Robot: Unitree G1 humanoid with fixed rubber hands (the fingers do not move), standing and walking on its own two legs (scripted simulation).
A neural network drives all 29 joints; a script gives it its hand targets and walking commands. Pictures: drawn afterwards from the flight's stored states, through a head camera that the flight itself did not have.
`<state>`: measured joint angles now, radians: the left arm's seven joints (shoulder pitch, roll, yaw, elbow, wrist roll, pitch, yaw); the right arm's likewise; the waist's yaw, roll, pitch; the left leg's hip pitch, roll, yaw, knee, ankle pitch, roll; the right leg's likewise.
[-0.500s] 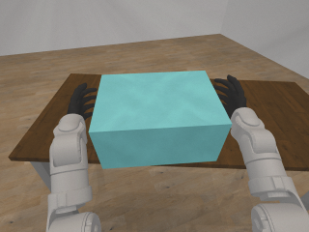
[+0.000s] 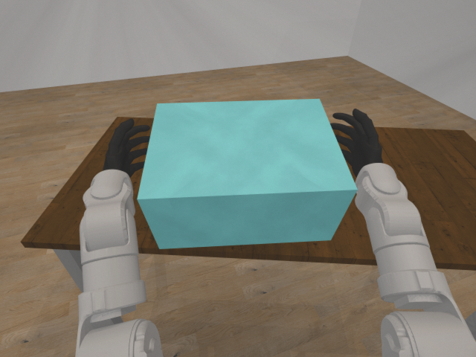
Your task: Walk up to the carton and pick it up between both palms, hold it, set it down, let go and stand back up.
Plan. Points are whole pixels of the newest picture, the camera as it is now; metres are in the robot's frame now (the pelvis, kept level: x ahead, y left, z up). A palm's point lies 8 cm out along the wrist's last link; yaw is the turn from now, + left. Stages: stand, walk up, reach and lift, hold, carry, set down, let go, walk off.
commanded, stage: set down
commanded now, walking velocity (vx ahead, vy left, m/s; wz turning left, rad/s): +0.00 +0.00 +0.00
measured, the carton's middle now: (242, 170) +0.39 +0.01 +0.16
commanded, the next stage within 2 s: none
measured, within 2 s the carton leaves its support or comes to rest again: neither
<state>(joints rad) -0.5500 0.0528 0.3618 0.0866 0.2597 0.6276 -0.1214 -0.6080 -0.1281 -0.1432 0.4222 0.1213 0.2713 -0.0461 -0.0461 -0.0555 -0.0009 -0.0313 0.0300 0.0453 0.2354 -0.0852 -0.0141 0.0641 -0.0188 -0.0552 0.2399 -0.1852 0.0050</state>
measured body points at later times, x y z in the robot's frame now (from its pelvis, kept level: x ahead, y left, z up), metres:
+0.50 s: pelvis +0.02 +0.00 +0.00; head +0.02 +0.02 +0.45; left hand +0.40 +0.20 +0.14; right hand +0.40 -0.19 +0.15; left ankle +0.04 +0.13 -0.75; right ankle -0.02 -0.12 -0.75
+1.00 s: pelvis +0.01 +0.00 +0.00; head +0.02 +0.03 +0.45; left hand +0.42 +0.21 +0.12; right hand +0.42 -0.18 +0.13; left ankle +0.04 +0.13 -0.75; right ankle -0.02 -0.12 -0.75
